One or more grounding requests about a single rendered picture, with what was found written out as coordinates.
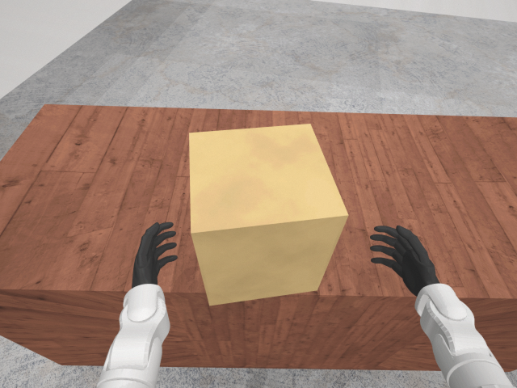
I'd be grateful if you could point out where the robot right forearm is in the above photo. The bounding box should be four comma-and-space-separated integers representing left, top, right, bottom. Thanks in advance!
414, 284, 516, 388

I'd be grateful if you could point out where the robot left hand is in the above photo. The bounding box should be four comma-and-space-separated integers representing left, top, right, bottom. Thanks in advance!
132, 222, 178, 288

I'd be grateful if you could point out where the robot right hand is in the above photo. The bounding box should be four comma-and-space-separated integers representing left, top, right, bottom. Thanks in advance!
370, 226, 440, 297

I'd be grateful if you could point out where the robot left forearm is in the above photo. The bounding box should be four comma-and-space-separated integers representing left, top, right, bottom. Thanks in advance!
97, 284, 170, 388

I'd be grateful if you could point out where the carton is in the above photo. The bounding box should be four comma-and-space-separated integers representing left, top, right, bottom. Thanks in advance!
189, 124, 349, 306

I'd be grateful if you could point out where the pedestal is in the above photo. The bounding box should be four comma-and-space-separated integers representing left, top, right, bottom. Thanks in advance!
0, 104, 517, 372

